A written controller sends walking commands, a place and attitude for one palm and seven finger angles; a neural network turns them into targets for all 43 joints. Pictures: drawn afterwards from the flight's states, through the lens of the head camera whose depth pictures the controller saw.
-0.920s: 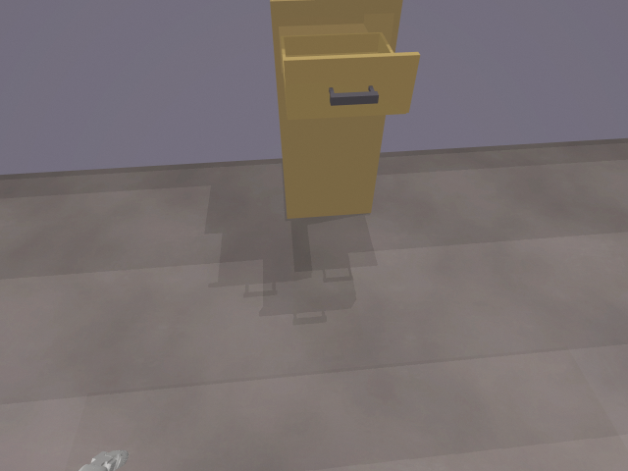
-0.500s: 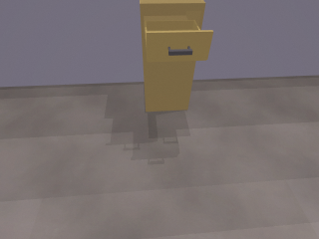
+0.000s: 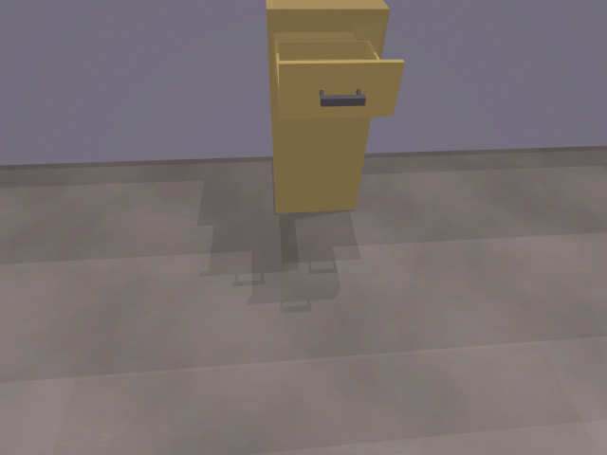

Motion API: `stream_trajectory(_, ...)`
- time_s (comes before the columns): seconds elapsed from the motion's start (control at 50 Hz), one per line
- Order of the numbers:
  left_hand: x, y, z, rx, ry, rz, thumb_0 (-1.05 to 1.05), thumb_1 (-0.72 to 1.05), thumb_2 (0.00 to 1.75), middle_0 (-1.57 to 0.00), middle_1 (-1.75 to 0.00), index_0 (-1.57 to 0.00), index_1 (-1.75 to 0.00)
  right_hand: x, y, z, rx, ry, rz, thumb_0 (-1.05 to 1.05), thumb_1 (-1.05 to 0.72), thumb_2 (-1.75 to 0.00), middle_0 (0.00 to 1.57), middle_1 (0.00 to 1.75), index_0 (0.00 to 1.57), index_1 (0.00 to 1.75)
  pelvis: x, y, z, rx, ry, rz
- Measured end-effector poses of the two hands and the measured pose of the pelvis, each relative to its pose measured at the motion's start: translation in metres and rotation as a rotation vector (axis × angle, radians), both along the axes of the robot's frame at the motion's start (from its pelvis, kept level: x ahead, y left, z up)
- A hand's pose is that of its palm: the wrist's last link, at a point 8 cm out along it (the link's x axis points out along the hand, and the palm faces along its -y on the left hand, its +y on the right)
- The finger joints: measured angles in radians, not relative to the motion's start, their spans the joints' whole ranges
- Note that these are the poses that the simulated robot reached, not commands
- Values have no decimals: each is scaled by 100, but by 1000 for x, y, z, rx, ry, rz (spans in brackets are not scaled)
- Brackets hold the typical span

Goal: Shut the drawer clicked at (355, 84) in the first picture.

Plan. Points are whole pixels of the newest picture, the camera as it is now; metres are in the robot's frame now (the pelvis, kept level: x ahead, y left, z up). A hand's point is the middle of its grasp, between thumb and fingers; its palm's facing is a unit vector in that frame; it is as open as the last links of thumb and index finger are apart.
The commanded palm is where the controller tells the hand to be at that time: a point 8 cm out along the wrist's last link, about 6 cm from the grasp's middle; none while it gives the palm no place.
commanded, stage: look at it before walking up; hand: left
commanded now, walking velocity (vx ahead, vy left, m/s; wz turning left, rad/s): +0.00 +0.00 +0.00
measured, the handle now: (341, 96) +1.01 -0.05 -0.01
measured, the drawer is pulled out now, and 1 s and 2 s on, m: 0.30 0.30 0.30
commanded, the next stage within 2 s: walk to a spot facing it in 0.52 s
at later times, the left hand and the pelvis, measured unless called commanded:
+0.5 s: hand out of the picture +0.06 +0.25 -0.16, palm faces -0.02 -0.95 -0.33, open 7.4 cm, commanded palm none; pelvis +0.00 +0.01 +0.00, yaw +0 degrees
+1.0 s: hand out of the picture +0.05 +0.20 -0.18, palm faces -0.13 -0.95 -0.29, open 7.4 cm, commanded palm none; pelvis -0.01 -0.01 -0.02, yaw -11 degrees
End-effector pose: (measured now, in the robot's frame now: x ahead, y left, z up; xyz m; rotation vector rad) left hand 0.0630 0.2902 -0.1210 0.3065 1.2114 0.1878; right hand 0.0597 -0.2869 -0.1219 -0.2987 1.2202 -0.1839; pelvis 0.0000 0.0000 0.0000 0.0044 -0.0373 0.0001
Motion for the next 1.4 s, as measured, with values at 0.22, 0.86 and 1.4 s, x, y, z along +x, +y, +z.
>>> stream_trajectory(0.22, 2, 2, -1, -7, -7, -3, 0, 90, 90, -20, -30, -20, -30, 3, 4, 3, -1, -15, -2, 1, -90, -90, 20, 30, 20, 30, 0, 4, 1, -1, -2, -3)
stream_trajectory(0.86, -8, -10, -13, -24, 81, -28, 0, 90, 90, -20, -30, -20, -30, -9, 18, -9, 29, -30, -81, 1, -90, -90, 20, 30, 20, 30, -3, 5, -6, 13, 14, -85)
stream_trajectory(1.4, 8, -87, -3, -91, 203, -154, 0, 90, 90, -20, -30, -20, -30, 1, -12, -4, 95, -114, -329, 1, -90, -90, 20, 30, 20, 30, 51, -30, 4, 27, 67, -359)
